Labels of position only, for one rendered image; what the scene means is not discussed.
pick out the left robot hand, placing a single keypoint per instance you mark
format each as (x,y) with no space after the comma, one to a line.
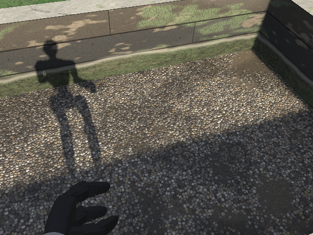
(67,219)

